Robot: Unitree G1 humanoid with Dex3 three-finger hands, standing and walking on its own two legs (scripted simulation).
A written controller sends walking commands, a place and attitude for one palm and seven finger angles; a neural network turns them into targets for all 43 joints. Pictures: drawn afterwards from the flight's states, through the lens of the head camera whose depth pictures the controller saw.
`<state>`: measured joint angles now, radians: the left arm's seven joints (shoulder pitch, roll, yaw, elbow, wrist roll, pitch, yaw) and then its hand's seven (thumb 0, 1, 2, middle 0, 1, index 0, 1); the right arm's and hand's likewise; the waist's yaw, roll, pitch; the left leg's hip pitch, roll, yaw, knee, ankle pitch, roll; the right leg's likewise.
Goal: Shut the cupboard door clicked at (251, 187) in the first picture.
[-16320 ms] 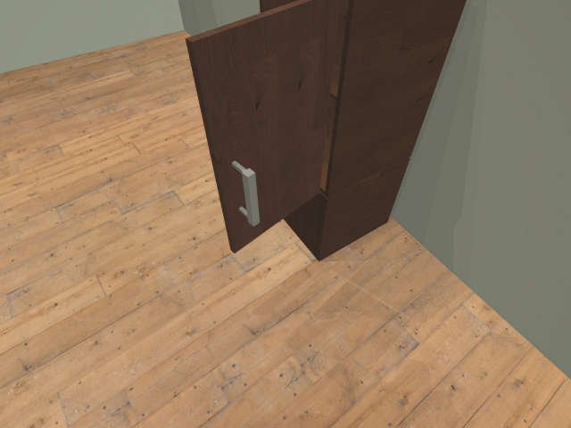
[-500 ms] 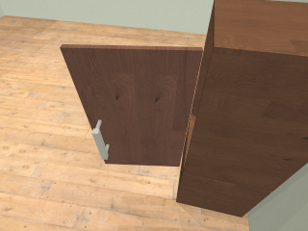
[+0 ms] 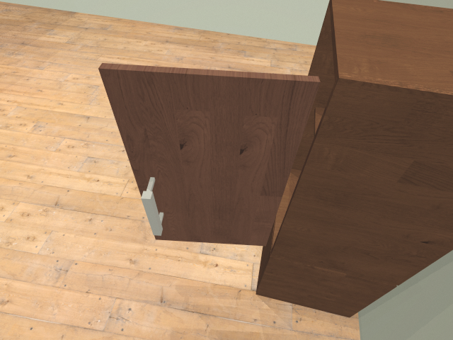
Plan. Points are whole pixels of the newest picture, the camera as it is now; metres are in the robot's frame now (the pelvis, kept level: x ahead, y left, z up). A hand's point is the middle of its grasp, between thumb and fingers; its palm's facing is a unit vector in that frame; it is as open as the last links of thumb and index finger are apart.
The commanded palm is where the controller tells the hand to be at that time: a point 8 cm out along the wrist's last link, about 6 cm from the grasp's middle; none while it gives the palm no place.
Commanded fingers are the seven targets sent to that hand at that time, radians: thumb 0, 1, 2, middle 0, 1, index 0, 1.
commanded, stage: look again from close up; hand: left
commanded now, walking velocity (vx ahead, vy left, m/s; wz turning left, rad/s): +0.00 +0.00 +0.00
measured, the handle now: (154, 207) +0.43 +0.20 -0.11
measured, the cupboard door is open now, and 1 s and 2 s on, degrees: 100 100 100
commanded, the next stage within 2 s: raise the hand and make a fist in 0.32 s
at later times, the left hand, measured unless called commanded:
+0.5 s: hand out of the picture +0.08 +0.22 -0.15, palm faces +0.15 -0.96 -0.22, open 7.3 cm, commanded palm +0.12 +0.24 -0.08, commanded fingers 0.00 0.90 0.90 -0.27 -0.38 -0.27 -0.38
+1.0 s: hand out of the picture +0.14 +0.19 -0.07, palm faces +0.12 -0.99 -0.06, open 5.4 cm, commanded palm +0.13 +0.24 -0.08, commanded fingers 0.00 0.90 0.90 -0.73 -0.88 -0.73 -0.88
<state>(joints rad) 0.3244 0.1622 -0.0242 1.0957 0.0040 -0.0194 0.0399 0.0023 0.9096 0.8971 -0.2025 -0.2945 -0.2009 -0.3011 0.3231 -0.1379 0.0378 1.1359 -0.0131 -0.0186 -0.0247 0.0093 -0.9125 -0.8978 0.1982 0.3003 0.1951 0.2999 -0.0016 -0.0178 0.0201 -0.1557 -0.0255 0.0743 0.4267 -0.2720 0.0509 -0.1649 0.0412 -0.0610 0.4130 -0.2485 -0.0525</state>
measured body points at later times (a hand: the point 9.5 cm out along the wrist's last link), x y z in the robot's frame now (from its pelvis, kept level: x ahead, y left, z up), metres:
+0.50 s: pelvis +0.01 +0.03 -0.01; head +0.03 +0.05 +0.44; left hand +0.07 +0.27 -0.13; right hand +0.04 -0.20 -0.14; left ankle -0.03 +0.08 -0.74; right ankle -0.03 -0.08 -0.72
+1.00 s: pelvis -0.04 +0.00 -0.13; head +0.03 +0.02 +0.32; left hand +0.12 +0.25 -0.06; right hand +0.24 -0.18 -0.17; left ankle -0.03 +0.08 -0.74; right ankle +0.03 -0.06 -0.74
